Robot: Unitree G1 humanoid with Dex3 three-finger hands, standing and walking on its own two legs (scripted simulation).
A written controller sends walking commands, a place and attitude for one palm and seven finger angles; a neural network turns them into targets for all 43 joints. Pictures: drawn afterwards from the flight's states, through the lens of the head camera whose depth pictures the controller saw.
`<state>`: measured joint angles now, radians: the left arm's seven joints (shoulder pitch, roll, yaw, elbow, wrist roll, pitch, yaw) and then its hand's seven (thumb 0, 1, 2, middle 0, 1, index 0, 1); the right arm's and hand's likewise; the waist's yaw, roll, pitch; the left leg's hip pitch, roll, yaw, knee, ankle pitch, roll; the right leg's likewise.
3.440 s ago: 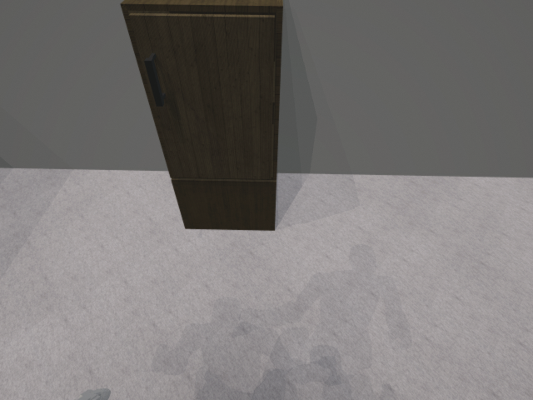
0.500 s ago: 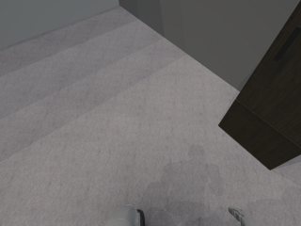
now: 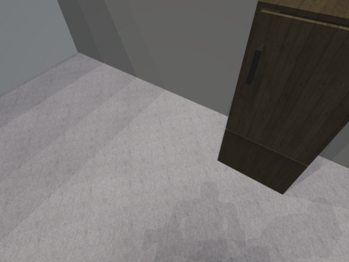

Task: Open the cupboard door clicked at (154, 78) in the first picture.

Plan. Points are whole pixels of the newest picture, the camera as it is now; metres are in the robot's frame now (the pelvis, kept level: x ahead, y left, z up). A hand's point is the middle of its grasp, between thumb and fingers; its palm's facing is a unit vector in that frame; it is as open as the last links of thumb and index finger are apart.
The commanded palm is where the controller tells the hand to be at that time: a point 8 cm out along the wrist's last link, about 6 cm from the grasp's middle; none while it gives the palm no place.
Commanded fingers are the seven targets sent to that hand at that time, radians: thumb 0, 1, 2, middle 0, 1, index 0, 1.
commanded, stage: turn to face it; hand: left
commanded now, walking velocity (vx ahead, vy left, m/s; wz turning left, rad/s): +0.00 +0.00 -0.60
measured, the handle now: (255, 64) +0.78 -0.25 +0.03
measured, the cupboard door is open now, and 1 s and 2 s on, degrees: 0 0 0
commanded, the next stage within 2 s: take the last steps up to it in 0.80 s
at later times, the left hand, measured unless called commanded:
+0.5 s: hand (100, 260) +0.15 +0.21 -0.17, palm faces -0.21 -0.96 -0.21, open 7.4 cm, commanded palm none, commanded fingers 0.00 0.90 0.90 -0.20 -0.30 -0.20 -0.30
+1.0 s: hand (133, 250) +0.17 +0.13 -0.14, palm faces -0.46 -0.85 -0.25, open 7.4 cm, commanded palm none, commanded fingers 0.00 0.90 0.90 -0.20 -0.30 -0.20 -0.30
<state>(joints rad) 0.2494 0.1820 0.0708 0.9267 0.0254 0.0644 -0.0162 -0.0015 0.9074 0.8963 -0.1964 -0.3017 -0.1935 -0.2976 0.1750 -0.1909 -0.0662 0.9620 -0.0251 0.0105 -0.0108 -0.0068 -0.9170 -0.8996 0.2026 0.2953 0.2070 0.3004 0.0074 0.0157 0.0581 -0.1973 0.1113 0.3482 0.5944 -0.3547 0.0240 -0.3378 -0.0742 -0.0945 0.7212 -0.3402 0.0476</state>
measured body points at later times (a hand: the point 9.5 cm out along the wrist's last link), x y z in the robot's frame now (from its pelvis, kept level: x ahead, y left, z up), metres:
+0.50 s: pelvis +0.02 +0.03 +0.00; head +0.05 +0.05 +0.45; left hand +0.16 +0.26 -0.15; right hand +0.05 -0.24 -0.12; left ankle +0.05 +0.14 -0.73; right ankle +0.01 -0.11 -0.71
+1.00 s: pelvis +0.00 +0.01 +0.01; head +0.00 -0.03 +0.45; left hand +0.20 +0.17 -0.12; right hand -0.13 -0.20 -0.16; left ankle +0.04 +0.14 -0.68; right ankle -0.06 -0.07 -0.73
